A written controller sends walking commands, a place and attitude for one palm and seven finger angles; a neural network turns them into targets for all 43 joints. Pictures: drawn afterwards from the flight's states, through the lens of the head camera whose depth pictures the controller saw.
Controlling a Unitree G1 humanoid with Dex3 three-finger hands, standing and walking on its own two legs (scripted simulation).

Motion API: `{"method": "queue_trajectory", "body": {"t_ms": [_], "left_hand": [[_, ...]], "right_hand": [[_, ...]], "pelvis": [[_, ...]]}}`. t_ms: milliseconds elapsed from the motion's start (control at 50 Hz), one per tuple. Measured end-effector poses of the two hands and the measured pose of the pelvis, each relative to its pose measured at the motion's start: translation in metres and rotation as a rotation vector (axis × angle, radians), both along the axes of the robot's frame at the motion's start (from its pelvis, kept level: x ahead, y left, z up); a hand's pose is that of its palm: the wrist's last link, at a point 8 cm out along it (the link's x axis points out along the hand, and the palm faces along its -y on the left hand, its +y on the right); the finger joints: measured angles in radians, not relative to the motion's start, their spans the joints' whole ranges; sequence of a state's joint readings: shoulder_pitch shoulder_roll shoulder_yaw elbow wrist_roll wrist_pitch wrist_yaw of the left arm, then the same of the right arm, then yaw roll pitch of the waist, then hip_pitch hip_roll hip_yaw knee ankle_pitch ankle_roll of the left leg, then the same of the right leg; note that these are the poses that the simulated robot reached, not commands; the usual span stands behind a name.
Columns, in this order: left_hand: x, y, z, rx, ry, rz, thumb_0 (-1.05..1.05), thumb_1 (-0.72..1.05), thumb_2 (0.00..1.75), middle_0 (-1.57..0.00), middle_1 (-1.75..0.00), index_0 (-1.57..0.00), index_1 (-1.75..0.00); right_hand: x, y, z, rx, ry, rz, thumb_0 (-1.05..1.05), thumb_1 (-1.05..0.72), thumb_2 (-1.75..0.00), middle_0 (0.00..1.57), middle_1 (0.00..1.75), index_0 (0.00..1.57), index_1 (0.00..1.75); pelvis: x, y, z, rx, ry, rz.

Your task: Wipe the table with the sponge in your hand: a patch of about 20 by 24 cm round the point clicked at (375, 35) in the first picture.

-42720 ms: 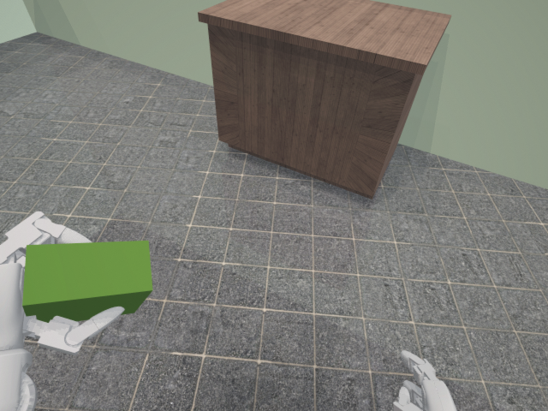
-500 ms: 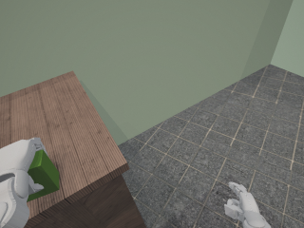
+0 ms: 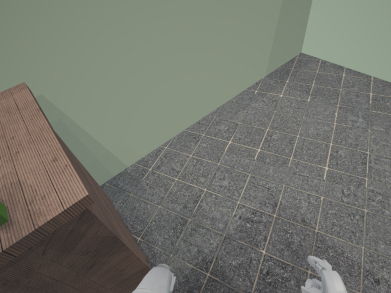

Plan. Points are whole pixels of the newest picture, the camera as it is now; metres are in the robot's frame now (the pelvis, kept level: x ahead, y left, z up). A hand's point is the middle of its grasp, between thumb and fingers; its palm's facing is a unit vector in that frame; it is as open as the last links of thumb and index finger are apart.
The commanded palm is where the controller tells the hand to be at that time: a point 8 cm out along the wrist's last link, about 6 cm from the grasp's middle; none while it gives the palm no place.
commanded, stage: bring the hand home and regain balance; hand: left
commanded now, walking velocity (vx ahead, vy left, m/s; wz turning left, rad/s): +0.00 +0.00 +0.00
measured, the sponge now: out of the picture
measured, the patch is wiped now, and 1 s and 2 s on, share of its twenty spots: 1.00 1.00 1.00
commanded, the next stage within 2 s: come to a stop and stand still in 1.72 s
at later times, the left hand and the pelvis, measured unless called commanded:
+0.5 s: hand out of the picture +0.14 +0.26 +0.23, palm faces +0.59 -0.59 -0.55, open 9.4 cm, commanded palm +0.09 +0.26 +0.21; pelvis -0.02 -0.04 +0.01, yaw +10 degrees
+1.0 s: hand out of the picture +0.13 +0.22 +0.20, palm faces +0.57 -0.73 -0.37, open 9.4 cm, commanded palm +0.07 +0.24 +0.21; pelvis -0.03 -0.07 +0.04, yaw +11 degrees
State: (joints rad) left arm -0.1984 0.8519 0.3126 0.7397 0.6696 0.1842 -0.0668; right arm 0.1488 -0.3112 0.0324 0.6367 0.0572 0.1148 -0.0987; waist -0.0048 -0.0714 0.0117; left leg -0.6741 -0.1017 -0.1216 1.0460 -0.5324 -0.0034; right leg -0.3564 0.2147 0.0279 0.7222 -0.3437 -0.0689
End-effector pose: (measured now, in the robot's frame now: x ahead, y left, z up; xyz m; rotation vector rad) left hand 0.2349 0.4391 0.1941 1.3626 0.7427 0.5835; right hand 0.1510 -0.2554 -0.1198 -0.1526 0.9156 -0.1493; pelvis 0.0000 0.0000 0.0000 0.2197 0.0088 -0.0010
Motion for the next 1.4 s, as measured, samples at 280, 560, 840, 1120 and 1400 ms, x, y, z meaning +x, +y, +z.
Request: {"method": "queue_trajectory", "body": {"t_ms": [280,560,840,1120,1400], "left_hand": [[-0.001,-0.316,0.000,-0.622,-0.743,-0.965,-0.02,-0.47,1.05,-0.75,-1.37,-0.81,-1.36],[-0.189,-0.138,0.011,-0.525,-0.981,-0.157,-0.02,-0.46,1.06,-0.75,-1.39,-0.82,-1.38],[-0.176,-0.189,0.053,-0.620,-1.145,-0.431,-0.02,-0.46,1.06,-0.75,-1.38,-0.82,-1.37],[-0.141,-0.211,-0.012,-0.775,-0.926,-0.294,-0.02,-0.46,1.06,-0.75,-1.38,-0.81,-1.37],[-0.188,-0.206,0.022,-0.623,-0.987,-0.389,-0.02,-0.47,1.07,-0.75,-1.37,-0.81,-1.36]], "right_hand": [[-0.055,-0.046,-0.167,0.172,0.113,-0.257,0.01,-0.92,-0.90,0.19,0.29,0.19,0.30],[-0.009,-0.007,0.048,-0.023,-0.006,0.195,0.02,-0.91,-0.90,0.20,0.29,0.20,0.30],[0.083,0.070,0.167,0.022,-0.514,0.401,0.01,-0.91,-0.90,0.20,0.29,0.20,0.30],[0.003,-0.019,0.068,-0.027,-0.050,0.241,0.01,-0.90,-0.90,0.20,0.30,0.21,0.30],[-0.027,-0.055,0.081,-0.094,-0.138,0.144,0.02,-0.91,-0.90,0.20,0.29,0.20,0.30]], "pelvis": [[0.005,-0.023,-0.085,-0.072,-0.101,0.041],[-0.026,-0.037,0.030,-0.265,-0.031,0.181],[-0.045,-0.060,0.053,-0.282,-0.041,0.235],[-0.031,-0.079,0.039,-0.237,-0.014,0.193],[-0.059,-0.081,0.038,-0.250,-0.037,0.190]]}}
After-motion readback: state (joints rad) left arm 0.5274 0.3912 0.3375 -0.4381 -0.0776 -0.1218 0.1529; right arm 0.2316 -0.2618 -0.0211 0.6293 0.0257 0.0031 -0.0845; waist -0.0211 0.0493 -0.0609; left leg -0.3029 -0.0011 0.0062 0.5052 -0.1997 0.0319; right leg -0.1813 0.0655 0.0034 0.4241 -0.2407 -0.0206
